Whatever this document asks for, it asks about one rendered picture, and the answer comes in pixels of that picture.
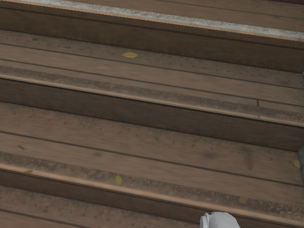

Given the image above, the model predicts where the right robot thigh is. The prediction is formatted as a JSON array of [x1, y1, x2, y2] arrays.
[[199, 212, 240, 228]]

